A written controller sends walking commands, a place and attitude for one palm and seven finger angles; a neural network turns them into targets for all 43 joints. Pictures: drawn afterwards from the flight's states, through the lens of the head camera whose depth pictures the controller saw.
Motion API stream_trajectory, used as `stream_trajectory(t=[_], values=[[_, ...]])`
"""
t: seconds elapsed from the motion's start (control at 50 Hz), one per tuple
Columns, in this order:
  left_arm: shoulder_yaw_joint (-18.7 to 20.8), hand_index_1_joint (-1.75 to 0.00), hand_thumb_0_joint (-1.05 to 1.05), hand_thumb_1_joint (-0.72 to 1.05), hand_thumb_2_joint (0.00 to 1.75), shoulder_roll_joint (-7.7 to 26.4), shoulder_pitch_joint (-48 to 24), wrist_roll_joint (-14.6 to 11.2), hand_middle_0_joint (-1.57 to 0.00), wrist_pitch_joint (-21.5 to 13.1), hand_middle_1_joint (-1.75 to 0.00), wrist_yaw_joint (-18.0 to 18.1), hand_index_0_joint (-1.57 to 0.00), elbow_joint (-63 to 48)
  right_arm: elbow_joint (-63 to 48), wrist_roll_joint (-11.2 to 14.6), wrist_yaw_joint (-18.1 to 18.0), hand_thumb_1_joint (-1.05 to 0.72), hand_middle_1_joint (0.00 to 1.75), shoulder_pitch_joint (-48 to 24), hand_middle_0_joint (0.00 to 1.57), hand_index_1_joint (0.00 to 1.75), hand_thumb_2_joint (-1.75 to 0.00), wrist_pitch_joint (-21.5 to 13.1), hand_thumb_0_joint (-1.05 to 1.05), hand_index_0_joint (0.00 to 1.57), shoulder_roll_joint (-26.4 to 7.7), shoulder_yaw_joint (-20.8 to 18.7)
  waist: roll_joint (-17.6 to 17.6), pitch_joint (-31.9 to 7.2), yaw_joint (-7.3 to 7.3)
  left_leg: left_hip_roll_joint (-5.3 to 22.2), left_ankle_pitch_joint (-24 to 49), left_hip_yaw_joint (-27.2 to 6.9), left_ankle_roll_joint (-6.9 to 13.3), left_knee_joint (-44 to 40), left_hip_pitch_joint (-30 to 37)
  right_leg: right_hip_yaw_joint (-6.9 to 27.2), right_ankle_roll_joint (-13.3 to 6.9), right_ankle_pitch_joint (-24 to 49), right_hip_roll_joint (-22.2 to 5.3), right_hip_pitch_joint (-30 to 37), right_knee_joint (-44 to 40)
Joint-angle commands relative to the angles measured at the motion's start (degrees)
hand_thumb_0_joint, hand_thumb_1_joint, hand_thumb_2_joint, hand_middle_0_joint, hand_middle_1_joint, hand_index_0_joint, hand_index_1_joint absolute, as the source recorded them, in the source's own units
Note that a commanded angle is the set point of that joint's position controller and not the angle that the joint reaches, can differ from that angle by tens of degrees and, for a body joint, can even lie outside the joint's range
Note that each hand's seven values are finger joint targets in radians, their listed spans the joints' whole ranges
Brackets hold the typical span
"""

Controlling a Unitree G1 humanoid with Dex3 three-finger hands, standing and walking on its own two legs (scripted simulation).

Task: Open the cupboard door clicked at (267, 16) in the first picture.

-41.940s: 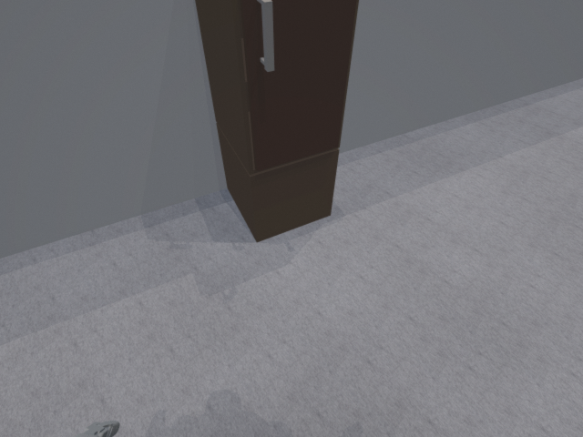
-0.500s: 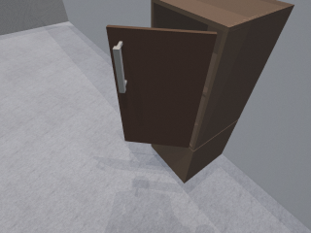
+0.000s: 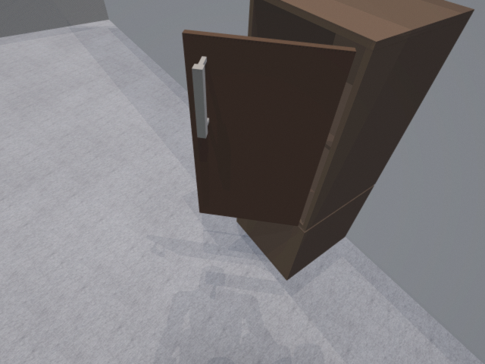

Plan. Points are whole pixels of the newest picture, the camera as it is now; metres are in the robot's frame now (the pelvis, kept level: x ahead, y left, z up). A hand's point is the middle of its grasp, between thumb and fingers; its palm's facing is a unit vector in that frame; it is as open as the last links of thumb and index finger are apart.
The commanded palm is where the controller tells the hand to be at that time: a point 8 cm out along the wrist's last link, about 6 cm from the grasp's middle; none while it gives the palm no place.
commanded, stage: come to a stop and stand still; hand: left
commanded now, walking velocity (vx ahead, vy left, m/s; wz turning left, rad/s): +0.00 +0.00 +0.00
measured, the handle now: (202, 99) +0.61 +0.14 +0.12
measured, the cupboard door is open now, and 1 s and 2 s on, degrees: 46 46 46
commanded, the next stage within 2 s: look again from close up in 0.12 s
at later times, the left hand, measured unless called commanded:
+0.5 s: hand out of the picture +0.00 +0.16 -0.18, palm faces +0.02 -0.99 -0.16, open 7.4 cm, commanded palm none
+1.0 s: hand out of the picture -0.01 +0.15 -0.18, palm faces +0.02 -0.99 -0.14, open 7.4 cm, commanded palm none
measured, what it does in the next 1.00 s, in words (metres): stands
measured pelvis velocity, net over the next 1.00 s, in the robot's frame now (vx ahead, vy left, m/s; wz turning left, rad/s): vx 0.02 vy -0.01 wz -0.03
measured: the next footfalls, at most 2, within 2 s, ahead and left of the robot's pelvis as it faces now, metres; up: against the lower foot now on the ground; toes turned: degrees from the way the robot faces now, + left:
none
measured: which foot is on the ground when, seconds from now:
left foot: down 0.00-1.00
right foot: down 0.00-1.00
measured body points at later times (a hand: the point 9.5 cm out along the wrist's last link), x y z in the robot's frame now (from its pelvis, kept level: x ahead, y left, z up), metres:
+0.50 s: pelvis +0.00 +0.00 +0.00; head +0.00 +0.01 +0.45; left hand +0.00 +0.22 -0.16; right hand +0.02 -0.23 -0.15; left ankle +0.04 +0.09 -0.74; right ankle +0.00 -0.13 -0.74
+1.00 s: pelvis +0.02 -0.01 +0.00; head +0.01 +0.00 +0.45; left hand -0.01 +0.20 -0.17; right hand +0.00 -0.23 -0.16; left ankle +0.04 +0.09 -0.74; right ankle +0.00 -0.13 -0.74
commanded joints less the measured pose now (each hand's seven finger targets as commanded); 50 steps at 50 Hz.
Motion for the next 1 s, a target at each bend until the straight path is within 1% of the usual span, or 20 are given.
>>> stream_trajectory(t=[0.0, 0.08, 0.12, 0.14, 0.22, 0.24, 0.32, 0.34, 0.42, 0.5, 0.54, 0.62, 0.72, 0.78, 0.8, 0.84, 0.88, 0.92, 0.94, 0.98], values=[[0.8, -0.3, 0.0, 0.9, 0.9, 5.3, 3.4, 0.1, -0.2, -1.1, -0.3, 0.4, -0.2, -1.8, -2.3, 0.0, -0.6, -0.9, 0.3, 1.2, 0.2, 0.3, -0.9, -0.8, 0.0, 0.2, -7.7, -1.7, 1.1, 2.6, -0.38, 7.1, -8.3, -9.0, -0.3, -8.7, -1.2, 5.7, -2.7, -1.1, -4.3, -2.2, -5.7], [0.7, -0.3, 0.0, 0.9, 0.9, 5.3, 3.5, 0.1, -0.2, -1.3, -0.3, 0.4, -0.2, -1.3, -1.7, 0.1, -0.6, -0.9, 0.3, 1.3, 0.2, 0.3, -0.9, -0.9, 0.0, 0.2, -7.5, -1.5, 0.7, 2.3, -0.42, 7.0, -6.4, -8.7, -0.4, -8.6, -0.8, 5.7, -2.7, -0.2, -4.5, -1.9, -5.8], [0.7, -0.3, 0.0, 0.9, 0.9, 5.3, 3.7, 0.0, -0.2, -1.3, -0.3, 0.4, -0.2, -1.0, -1.4, 0.1, -0.6, -0.9, 0.3, 1.1, 0.2, 0.3, -0.9, -1.0, 0.0, 0.2, -7.5, -1.5, 1.7, 2.3, -0.38, 7.2, -6.5, -8.7, -0.4, -8.9, -0.3, 5.7, -2.6, 0.0, -4.4, -2.1, -5.9], [0.6, -0.3, 0.0, 0.9, 0.9, 5.1, 4.0, 0.1, -0.2, -1.3, -0.3, 0.4, -0.2, -0.9, -1.3, 0.1, -0.6, -0.9, 0.3, 1.2, 0.2, 0.3, -0.9, -0.9, 0.0, 0.2, -7.1, -1.4, 0.7, 2.6, -0.22, 7.2, -5.6, -8.5, -0.3, -8.7, -0.4, 5.5, -2.6, 0.7, -4.5, -1.8, -6.1], [0.7, -0.3, 0.0, 0.9, 0.9, 4.9, 4.0, 0.0, -0.2, -1.3, -0.3, 0.4, -0.2, -0.6, -0.8, 0.1, -0.7, -0.9, 0.3, 1.1, 0.2, 0.3, -0.9, -1.1, 0.0, 0.2, -7.2, -1.3, 1.4, 1.8, -0.26, 7.2, -4.5, -8.5, -0.4, -8.8, 0.2, 5.6, -2.5, 1.1, -4.6, -1.3, -6.0], [0.6, -0.3, 0.0, 0.9, 0.9, 4.9, 4.4, 0.1, -0.2, -1.3, -0.3, 0.5, -0.2, -0.5, -0.7, 0.2, -0.7, -0.9, 0.3, 1.2, 0.2, 0.3, -0.9, -1.0, 0.0, 0.2, -6.6, -1.2, 0.5, 2.1, -0.09, 7.1, -3.2, -8.1, -0.3, -8.3, 0.0, 5.5, -2.5, 1.8, -4.6, -1.0, -6.3], [0.4, -0.3, 0.0, 0.9, 0.9, 4.6, 4.1, 0.0, -0.2, -1.2, -0.3, 0.5, -0.2, -0.3, -0.4, 0.2, -0.6, -0.9, 0.3, 1.2, 0.2, 0.3, -0.9, -0.8, 0.0, 0.2, -6.6, -1.1, 0.9, 3.3, -0.34, 6.8, -4.9, -8.1, -0.7, -8.9, -0.2, 5.6, -2.4, 0.4, -4.6, -2.0, -6.6], [0.4, -0.3, 0.0, 0.9, 0.9, 4.4, 4.5, 0.0, -0.2, -1.2, -0.3, 0.5, -0.2, -0.3, -0.2, 0.2, -0.7, -0.9, 0.3, 1.3, 0.2, 0.3, -0.9, -0.8, 0.0, 0.2, -6.1, -1.1, 0.2, 3.5, -0.16, 6.9, -3.7, -7.9, -0.5, -8.6, -0.1, 5.5, -2.5, 1.2, -4.7, -1.9, -6.8], [0.4, -0.3, 0.0, 0.9, 0.9, 4.3, 4.2, 0.0, -0.2, -1.1, -0.3, 0.5, -0.2, -0.2, 0.1, 0.1, -0.6, -0.9, 0.3, 1.5, 0.2, 0.3, -0.9, -0.7, 0.0, 0.2, -6.2, -1.0, 1.4, 3.9, -0.23, 6.9, -6.7, -8.5, -0.8, -9.8, -0.9, 5.4, -2.4, -0.4, -4.5, -1.9, -6.7], [0.5, -0.3, 0.0, 0.9, 0.9, 4.0, 4.7, 0.0, -0.2, -1.2, -0.3, 0.5, -0.2, -0.2, 0.2, 0.1, -0.7, -0.9, 0.3, 1.7, 0.2, 0.3, -0.9, -0.8, 0.0, 0.2, -5.8, -0.9, 1.6, 2.7, -0.13, 6.8, -4.2, -7.9, -0.8, -8.9, 0.0, 5.5, -2.5, 1.2, -4.7, -1.1, -6.8], [0.5, -0.3, 0.0, 0.9, 0.9, 3.9, 4.6, 0.0, -0.2, -1.3, -0.3, 0.6, -0.2, -0.1, 0.4, 0.2, -0.7, -0.9, 0.3, 2.2, 0.2, 0.3, -0.9, -0.9, 0.0, 0.2, -5.4, -0.9, 0.6, 2.4, -0.13, 6.9, -1.9, -7.6, -0.7, -8.3, 0.4, 5.3, -2.5, 2.3, -4.7, -0.7, -6.8], [0.5, -0.3, 0.0, 0.9, 0.9, 3.4, 4.7, 0.0, -0.2, -1.2, -0.3, 0.6, -0.2, -0.1, 0.7, 0.2, -0.7, -0.9, 0.3, 2.6, 0.2, 0.3, -0.9, -0.8, 0.0, 0.2, -5.3, -0.9, 1.0, 3.0, -0.29, 6.9, -4.0, -7.9, -0.8, -9.2, 0.2, 5.3, -2.4, 1.1, -4.6, -1.3, -6.8], [0.5, -0.3, 0.0, 0.9, 0.9, 3.0, 5.1, -0.1, -0.2, -1.2, -0.3, 0.6, -0.2, 0.2, 1.0, 0.2, -0.8, -0.9, 0.3, 3.1, 0.2, 0.3, -0.9, -0.9, 0.0, 0.2, -5.0, -0.8, 1.8, 2.6, -0.24, 6.9, -2.9, -7.6, -0.9, -9.0, 0.6, 5.2, -2.5, 2.1, -4.5, -0.8, -6.6], [0.5, -0.3, 0.0, 0.9, 0.9, 2.9, 5.4, -0.1, -0.2, -1.3, -0.3, 0.7, -0.2, 0.3, 1.1, 0.2, -0.9, -0.9, 0.3, 3.1, 0.2, 0.3, -0.9, -0.9, 0.0, 0.2, -4.6, -0.8, 0.3, 2.7, -0.08, 6.7, -0.5, -7.2, -0.8, -8.2, 0.8, 5.4, -2.5, 3.0, -4.7, -0.5, -6.9], [0.3, -0.3, 0.0, 0.9, 0.9, 2.1, 5.9, -0.1, -0.2, -1.3, -0.3, 0.7, -0.2, 0.8, 1.6, 0.1, -0.9, -0.9, 0.3, 3.7, 0.2, 0.3, -0.9, -0.8, 0.0, 0.2, -4.1, -0.6, 0.3, 2.3, -0.32, 6.9, -3.2, -6.9, -1.0, -8.4, 1.6, 5.4, -2.5, 0.7, -4.4, -0.9, -7.1], [0.8, -0.3, 0.0, 0.9, 0.9, 2.0, 6.3, 0.2, -0.2, -0.8, -0.3, 0.4, -0.2, 0.6, 1.7, -0.1, -1.0, -0.9, 0.3, 4.7, 0.2, 0.3, -0.9, -0.4, 0.0, 0.2, -4.3, -1.1, 0.4, 3.8, -0.35, 7.5, -12.5, -7.7, -0.5, -8.8, 0.6, 5.1, -3.0, -6.0, -3.3, -2.9, -5.9], [1.3, -0.3, 0.0, 0.9, 0.9, 1.9, 6.3, 0.4, -0.2, -0.2, -0.3, -0.2, -0.2, -0.1, 1.3, -0.4, -1.0, -0.9, 0.3, 4.7, 0.2, 0.3, -0.9, 0.1, 0.0, 0.2, -5.7, -1.8, 3.1, 5.8, -0.4, 8.9, -22.0, -9.3, 0.2, -10.8, -1.7, 4.4, -3.2, -12.3, -1.9, -5.7, -3.6], [1.8, -0.3, 0.0, 0.9, 0.9, 1.5, 6.7, 0.7, -0.2, 0.1, -0.3, -0.7, -0.2, -0.8, 0.5, -0.6, -1.0, -0.9, 0.3, 4.4, 0.2, 0.3, -0.9, 0.3, 0.0, 0.2, -7.0, -2.5, 6.2, 7.4, -0.2, 11.4, -28.6, -12.0, 1.6, -13.5, -3.9, 2.6, -3.2, -13.0, 0.0, -7.3, 0.4], [1.9, -0.3, 0.0, 0.9, 0.9, 1.2, 7.2, 0.9, -0.2, 0.1, -0.3, -0.8, -0.2, -0.9, 0.3, -0.5, -1.0, -0.9, 0.3, 4.3, 0.2, 0.3, -0.9, 0.4, 0.0, 0.2, -7.0, -2.7, 5.8, 8.3, 0.17, 12.6, -30.6, -13.3, 2.5, -14.3, -6.0, 1.5, -3.2, -11.9, 0.5, -6.3, 1.8], [2.1, -0.3, 0.0, 0.9, 0.9, 0.2, 9.1, 1.1, -0.2, 0.0, -0.3, -1.0, -0.2, -0.6, -0.5, -0.5, -0.9, -0.9, 0.3, 3.7, 0.2, 0.3, -0.9, 0.1, 0.0, 0.2, -7.1, -3.0, 5.7, 8.2, 0.89, 12.9, -31.7, -13.3, 3.1, -14.3, -8.6, 1.3, -3.2, -10.5, 0.8, -4.2, 3.2]])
